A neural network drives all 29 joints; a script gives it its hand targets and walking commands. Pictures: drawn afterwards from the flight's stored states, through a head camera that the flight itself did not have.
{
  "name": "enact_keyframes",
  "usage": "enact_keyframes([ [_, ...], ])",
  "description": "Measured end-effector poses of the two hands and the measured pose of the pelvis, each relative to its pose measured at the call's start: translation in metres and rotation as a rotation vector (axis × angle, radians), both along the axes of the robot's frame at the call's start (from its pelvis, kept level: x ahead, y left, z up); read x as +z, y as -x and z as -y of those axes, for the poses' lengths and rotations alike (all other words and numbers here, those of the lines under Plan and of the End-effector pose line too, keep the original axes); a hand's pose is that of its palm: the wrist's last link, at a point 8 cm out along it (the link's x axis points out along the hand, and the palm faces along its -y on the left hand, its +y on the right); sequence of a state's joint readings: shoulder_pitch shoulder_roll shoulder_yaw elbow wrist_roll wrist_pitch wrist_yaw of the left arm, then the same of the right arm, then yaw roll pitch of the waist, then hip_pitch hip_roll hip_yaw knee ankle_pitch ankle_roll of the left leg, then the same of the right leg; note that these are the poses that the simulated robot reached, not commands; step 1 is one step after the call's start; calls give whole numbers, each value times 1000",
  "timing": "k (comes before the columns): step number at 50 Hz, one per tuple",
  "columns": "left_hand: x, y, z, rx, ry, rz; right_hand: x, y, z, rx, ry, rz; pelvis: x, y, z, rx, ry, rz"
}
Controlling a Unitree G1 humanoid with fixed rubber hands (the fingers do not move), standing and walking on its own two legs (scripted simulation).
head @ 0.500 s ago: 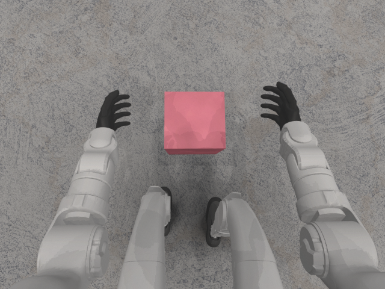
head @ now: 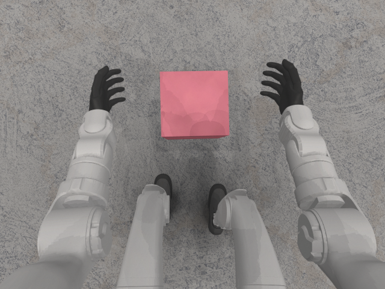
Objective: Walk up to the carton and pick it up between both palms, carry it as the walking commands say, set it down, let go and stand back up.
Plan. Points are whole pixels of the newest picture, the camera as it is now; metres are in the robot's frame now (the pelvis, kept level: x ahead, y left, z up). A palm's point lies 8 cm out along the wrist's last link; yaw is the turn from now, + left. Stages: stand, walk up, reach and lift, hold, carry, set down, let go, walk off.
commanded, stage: reach and lift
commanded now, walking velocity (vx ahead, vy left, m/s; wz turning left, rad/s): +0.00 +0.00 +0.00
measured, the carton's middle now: (193, 110) +0.48 +0.01 -0.51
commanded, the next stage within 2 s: none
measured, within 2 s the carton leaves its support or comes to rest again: neither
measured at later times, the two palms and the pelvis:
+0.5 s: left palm (124, 105) +0.46 +0.20 -0.30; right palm (259, 104) +0.47 -0.15 -0.29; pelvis -0.05 +0.00 -0.14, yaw -1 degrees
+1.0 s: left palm (128, 114) +0.45 +0.23 -0.43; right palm (249, 111) +0.47 -0.16 -0.41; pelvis -0.06 +0.00 -0.24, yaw -2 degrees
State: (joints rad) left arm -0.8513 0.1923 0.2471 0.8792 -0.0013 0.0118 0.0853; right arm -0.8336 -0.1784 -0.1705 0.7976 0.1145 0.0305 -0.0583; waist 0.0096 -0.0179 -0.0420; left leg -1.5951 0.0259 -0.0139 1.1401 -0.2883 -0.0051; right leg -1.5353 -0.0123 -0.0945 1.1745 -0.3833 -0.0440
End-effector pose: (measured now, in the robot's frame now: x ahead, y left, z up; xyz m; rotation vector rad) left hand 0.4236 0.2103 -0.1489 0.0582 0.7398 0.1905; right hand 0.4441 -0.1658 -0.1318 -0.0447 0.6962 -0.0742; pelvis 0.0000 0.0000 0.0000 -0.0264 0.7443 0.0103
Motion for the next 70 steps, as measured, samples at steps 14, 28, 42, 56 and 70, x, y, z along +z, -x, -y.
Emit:
enact_keyframes([
  [14, -86, -27, 6, -33, -16, 81, -80, -26, -15, -39, -9, 83, -90, 56, -3, -16, 3, 74],
  [28, -176, -32, 6, 20, 16, 22, -178, -25, -13, -51, -20, -7, -156, 47, -4, -23, 1, 87],
  [42, -254, -21, -12, 72, -4, 12, -278, 8, -5, -40, -8, -80, -212, 61, -3, -33, -11, 235],
  [56, -289, -32, -19, 80, 27, -39, -297, -26, -10, 37, -25, -58, -249, 59, -3, -40, -14, 215],
  [70, -284, -37, -17, 56, 19, -2, -290, -30, -9, 32, 3, -9, -255, 61, -5, -40, -12, 234],
])
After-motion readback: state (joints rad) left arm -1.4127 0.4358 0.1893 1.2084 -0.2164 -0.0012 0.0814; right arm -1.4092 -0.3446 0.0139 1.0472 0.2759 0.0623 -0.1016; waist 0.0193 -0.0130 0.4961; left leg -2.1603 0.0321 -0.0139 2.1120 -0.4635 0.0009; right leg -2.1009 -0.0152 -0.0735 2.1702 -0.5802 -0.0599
